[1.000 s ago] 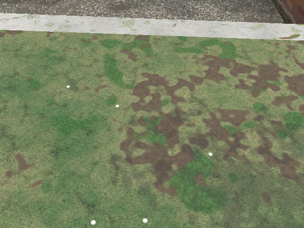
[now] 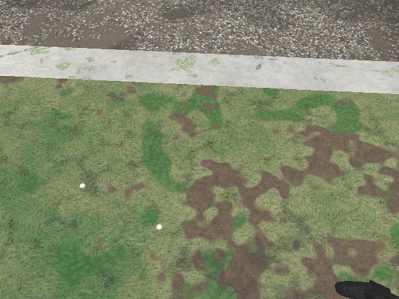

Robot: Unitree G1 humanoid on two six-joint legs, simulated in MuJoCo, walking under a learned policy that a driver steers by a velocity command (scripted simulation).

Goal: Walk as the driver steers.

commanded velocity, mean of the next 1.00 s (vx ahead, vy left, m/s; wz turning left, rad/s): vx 0.39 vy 0.00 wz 0.00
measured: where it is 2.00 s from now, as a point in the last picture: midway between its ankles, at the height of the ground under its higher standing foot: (227, 248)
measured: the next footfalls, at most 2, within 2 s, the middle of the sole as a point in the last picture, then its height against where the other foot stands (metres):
right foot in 0.54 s outside the picture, level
left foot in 0.98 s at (195, 254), level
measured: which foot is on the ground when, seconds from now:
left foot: down 0.00-0.56, up 0.58-0.96, down 0.98-1.00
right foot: down 0.00-0.00, up 0.02-0.52, down 0.54-1.00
